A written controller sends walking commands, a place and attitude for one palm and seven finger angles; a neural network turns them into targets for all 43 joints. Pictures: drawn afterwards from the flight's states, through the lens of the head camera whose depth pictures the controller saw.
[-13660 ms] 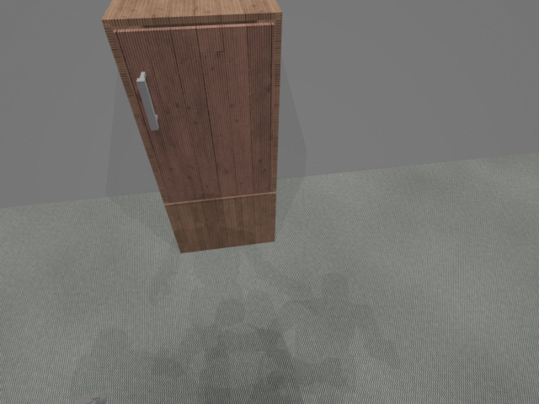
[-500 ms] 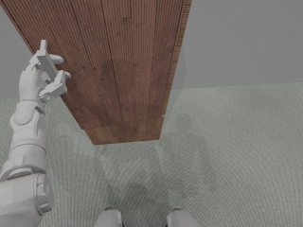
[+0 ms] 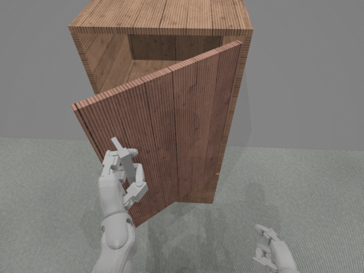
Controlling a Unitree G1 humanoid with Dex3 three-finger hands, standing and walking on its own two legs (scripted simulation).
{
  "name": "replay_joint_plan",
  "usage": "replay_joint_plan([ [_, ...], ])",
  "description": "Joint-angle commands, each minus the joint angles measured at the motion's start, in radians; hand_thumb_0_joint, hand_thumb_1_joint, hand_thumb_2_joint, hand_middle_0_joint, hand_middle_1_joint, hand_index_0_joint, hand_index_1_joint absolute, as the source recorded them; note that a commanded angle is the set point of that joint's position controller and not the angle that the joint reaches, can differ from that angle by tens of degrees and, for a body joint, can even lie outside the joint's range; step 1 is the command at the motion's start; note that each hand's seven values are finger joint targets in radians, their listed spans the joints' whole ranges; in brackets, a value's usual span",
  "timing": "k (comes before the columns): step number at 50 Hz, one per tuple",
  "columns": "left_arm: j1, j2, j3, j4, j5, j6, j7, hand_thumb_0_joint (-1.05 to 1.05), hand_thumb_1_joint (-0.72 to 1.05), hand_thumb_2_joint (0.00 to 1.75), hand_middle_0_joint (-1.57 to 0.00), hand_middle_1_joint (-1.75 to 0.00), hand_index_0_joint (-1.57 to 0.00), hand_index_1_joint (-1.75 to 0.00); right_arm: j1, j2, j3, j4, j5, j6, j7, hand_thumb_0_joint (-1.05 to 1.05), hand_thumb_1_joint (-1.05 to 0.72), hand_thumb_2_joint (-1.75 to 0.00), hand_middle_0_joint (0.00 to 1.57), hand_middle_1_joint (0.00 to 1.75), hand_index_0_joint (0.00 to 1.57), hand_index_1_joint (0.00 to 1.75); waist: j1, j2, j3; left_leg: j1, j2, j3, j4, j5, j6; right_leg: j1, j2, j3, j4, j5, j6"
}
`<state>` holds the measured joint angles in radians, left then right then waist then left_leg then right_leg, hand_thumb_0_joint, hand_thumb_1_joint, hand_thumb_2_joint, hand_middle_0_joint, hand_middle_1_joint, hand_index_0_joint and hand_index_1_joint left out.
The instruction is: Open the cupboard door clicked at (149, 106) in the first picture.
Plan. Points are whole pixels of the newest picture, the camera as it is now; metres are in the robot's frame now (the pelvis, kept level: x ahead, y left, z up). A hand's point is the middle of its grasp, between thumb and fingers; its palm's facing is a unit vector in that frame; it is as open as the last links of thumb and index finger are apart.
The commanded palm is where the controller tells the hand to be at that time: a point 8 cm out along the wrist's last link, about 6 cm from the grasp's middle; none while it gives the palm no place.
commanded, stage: pull the door open along its arc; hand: left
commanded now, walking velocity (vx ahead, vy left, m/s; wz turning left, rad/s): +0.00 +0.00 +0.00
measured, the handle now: (126, 165) +0.33 +0.15 +0.06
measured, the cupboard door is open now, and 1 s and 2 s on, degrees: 38 45 47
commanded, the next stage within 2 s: open thumb and fingers to let go in 0.10 s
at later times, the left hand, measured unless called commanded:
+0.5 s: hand (156, 196) +0.26 +0.07 +0.06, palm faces +0.38 -0.93 -0.01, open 8.0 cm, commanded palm +0.22 +0.11 +0.05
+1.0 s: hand (156, 198) +0.26 +0.07 +0.06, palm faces +0.32 -0.95 +0.00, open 15.1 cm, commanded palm +0.22 +0.11 +0.05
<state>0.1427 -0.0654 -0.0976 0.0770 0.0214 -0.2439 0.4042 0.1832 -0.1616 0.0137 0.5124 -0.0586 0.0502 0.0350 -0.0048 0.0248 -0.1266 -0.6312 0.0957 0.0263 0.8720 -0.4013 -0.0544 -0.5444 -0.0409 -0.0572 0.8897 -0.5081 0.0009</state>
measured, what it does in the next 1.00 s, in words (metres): stands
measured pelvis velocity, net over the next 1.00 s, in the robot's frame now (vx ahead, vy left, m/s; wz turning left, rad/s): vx -0.02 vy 0.00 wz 0.03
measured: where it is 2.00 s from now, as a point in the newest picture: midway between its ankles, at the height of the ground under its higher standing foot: outside the picture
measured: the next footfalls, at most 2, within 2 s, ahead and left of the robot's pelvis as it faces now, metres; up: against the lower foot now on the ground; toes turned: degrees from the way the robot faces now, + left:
none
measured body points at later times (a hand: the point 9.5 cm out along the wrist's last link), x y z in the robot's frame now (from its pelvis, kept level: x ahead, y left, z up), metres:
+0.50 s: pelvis +0.00 -0.03 -0.01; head +0.02 -0.05 +0.44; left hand +0.24 +0.12 +0.06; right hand +0.17 -0.25 -0.11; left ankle +0.02 +0.16 -0.69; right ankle -0.04 -0.12 -0.69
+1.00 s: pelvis -0.02 +0.00 -0.01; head +0.00 -0.02 +0.44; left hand +0.24 +0.12 +0.06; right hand +0.16 -0.21 -0.10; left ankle +0.02 +0.16 -0.69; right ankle -0.04 -0.12 -0.69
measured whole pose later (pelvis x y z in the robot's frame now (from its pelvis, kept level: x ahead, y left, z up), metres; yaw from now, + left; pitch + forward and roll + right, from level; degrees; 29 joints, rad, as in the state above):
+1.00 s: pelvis -0.02 +0.00 -0.01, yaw +2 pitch +8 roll +0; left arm 0.14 -0.09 -0.25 0.10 0.09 -0.24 0.52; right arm 0.19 -0.18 0.01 0.56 -0.08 0.00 0.00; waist 0.00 0.04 -0.11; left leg -0.68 0.08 -0.02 0.93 -0.39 -0.06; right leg -0.58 -0.05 -0.09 0.96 -0.52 -0.01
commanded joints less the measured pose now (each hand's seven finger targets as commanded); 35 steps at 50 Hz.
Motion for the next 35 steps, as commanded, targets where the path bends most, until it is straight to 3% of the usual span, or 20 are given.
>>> replay_joint_plan([
  [1,0.144,0.045,0.046,-0.309,0.015,-0.055,0.048,0.0,0.9,0.9,-0.4,-1.35,-0.4,-1.35,-0.054,-0.099,-0.038,-0.153,-0.004,-0.025,-0.02,0.0,-0.9,-0.9,0.2,0.3,0.2,0.3,0.037,-0.08,-0.152,0.157,-0.088,0.027,-0.084,0.297,0.057,0.152,0.037,0.006,-0.151,0.547,-0.006],
  [3,0.188,0.021,0.006,-0.339,0.023,-0.056,0.053,0.0,0.9,0.9,-0.4,-1.35,-0.4,-1.35,-0.065,-0.094,-0.033,-0.161,-0.007,-0.03,-0.019,0.0,-0.9,-0.9,0.2,0.3,0.2,0.3,0.032,-0.079,-0.131,0.157,-0.089,0.022,-0.079,0.3,0.059,0.148,0.034,0.007,-0.153,0.563,-0.003],
  [7,0.069,-0.031,-0.068,-0.307,0.076,-0.063,0.096,0.0,0.9,0.9,-0.4,-1.35,-0.4,-1.35,-0.06,-0.092,-0.031,-0.142,-0.024,-0.048,-0.025,0.0,-0.9,-0.9,0.2,0.3,0.2,0.3,-0.002,-0.131,-0.104,0.133,-0.09,-0.003,-0.043,0.263,0.061,0.087,0.024,0.022,-0.147,0.524,0.005],
  [9,0.013,-0.077,-0.119,-0.292,0.088,-0.067,0.108,0.0,0.9,0.9,-0.4,-1.35,-0.4,-1.35,-0.069,-0.094,-0.03,-0.135,-0.028,-0.064,-0.024,0.0,-0.9,-0.9,0.2,0.3,0.2,0.3,-0.013,-0.097,-0.122,0.128,-0.094,-0.009,-0.023,0.244,0.063,0.051,0.017,0.026,-0.138,0.501,0.007],
  [10,-0.077,-0.096,-0.148,-0.282,0.089,-0.068,0.114,0.0,0.9,0.9,-0.4,-1.35,-0.4,-1.35,-0.07,-0.097,-0.027,-0.123,-0.029,-0.07,-0.025,0.0,-0.9,-0.9,0.2,0.3,0.2,0.3,-0.033,-0.108,-0.123,0.123,-0.094,-0.017,-0.012,0.235,0.065,0.029,0.013,0.028,-0.132,0.493,0.009],
  [12,-0.035,-0.06,-0.108,-0.27,0.077,-0.071,0.108,0.0,0.76,0.84,-0.39,-1.34,-0.39,-1.34,-0.057,-0.101,-0.037,-0.117,-0.028,-0.077,-0.031,0.0,-0.9,-0.9,0.2,0.3,0.2,0.3,-0.012,-0.14,-0.164,0.115,-0.095,-0.018,-0.011,0.239,0.063,0.065,0.008,0.043,-0.138,0.519,0.013],
  [13,-0.013,-0.051,-0.096,-0.269,0.07,-0.07,0.1,0.0,0.69,0.81,-0.38,-1.33,-0.38,-1.33,-0.06,-0.1,-0.039,-0.117,-0.024,-0.075,-0.033,0.0,-0.9,-0.9,0.2,0.3,0.2,0.3,0.0,-0.121,-0.189,0.119,-0.098,-0.012,-0.014,0.246,0.061,0.084,0.003,0.047,-0.134,0.546,0.014],
  [16,-0.035,-0.042,-0.102,-0.295,0.065,-0.069,0.083,0.0,0.48,0.72,-0.37,-1.3,-0.37,-1.3,-0.047,-0.101,-0.039,-0.121,-0.021,-0.075,-0.037,0.0,-0.9,-0.9,0.2,0.3,0.2,0.3,0.0,-0.124,-0.21,0.12,-0.101,-0.012,-0.015,0.266,0.063,0.11,-0.005,0.053,-0.127,0.61,0.019],
  [17,-0.017,-0.029,-0.091,-0.283,0.065,-0.066,0.076,0.0,0.41,0.69,-0.36,-1.3,-0.36,-1.3,-0.044,-0.101,-0.039,-0.119,-0.02,-0.075,-0.038,0.0,-0.9,-0.9,0.2,0.3,0.2,0.3,0.003,-0.15,-0.207,0.11,-0.1,-0.016,-0.016,0.268,0.064,0.124,-0.008,0.06,-0.133,0.623,0.021],
  [20,-0.062,-0.04,-0.107,-0.288,0.063,-0.077,0.063,0.0,0.2,0.6,-0.35,-1.27,-0.35,-1.27,-0.047,-0.105,-0.039,-0.114,-0.02,-0.078,-0.042,0.0,-0.9,-0.9,0.2,0.3,0.2,0.3,-0.013,-0.134,-0.173,0.113,-0.097,-0.019,-0.019,0.241,0.066,0.084,-0.006,0.053,-0.136,0.56,0.02],
  [25,-0.087,-0.036,-0.1,-0.261,0.052,-0.092,0.053,0.0,-0.15,0.45,-0.32,-1.24,-0.32,-1.24,-0.05,-0.109,-0.039,-0.111,-0.02,-0.092,-0.044,0.0,-0.9,-0.9,0.2,0.3,0.2,0.3,-0.011,-0.139,-0.163,0.095,-0.097,-0.024,-0.015,0.204,0.067,0.055,-0.005,0.058,-0.142,0.472,0.016],
  [27,-0.064,-0.012,-0.072,-0.248,0.05,-0.096,0.054,0.0,-0.29,0.39,-0.32,-1.22,-0.32,-1.22,-0.051,-0.109,-0.043,-0.109,-0.019,-0.096,-0.046,0.0,-0.9,-0.9,0.2,0.3,0.2,0.3,0.001,-0.154,-0.173,0.089,-0.096,-0.025,-0.016,0.204,0.066,0.07,-0.005,0.065,-0.148,0.461,0.015],
  [30,-0.083,-0.029,-0.078,-0.252,0.041,-0.096,0.057,0.0,-0.5,0.3,-0.3,-1.2,-0.3,-1.2,-0.053,-0.106,-0.04,-0.113,-0.018,-0.098,-0.045,0.0,-0.9,-0.9,0.2,0.3,0.2,0.3,0.004,-0.14,-0.177,0.091,-0.099,-0.022,-0.02,0.198,0.066,0.068,-0.004,0.061,-0.147,0.447,0.014],
  [32,-0.096,-0.025,-0.079,-0.249,0.05,-0.097,0.063,0.0,-0.5,0.3,-0.3,-1.2,-0.3,-1.2,-0.053,-0.108,-0.043,-0.109,-0.017,-0.099,-0.046,0.0,-0.9,-0.9,0.2,0.3,0.2,0.3,0.0,-0.136,-0.172,0.098,-0.096,-0.022,-0.019,0.202,0.068,0.056,0.001,0.056,-0.148,0.426,0.01],
  [35,-0.138,-0.051,-0.108,-0.24,0.055,-0.095,0.071,0.0,-0.5,0.3,-0.27,-1.05,-0.27,-1.05,-0.057,-0.108,-0.038,-0.109,-0.018,-0.103,-0.043,0.0,-0.9,-0.9,0.2,0.3,0.2,0.3,-0.011,-0.111,-0.154,0.098,-0.096,-0.021,-0.019,0.178,0.068,0.023,0.005,0.048,-0.148,0.367,0.005],
])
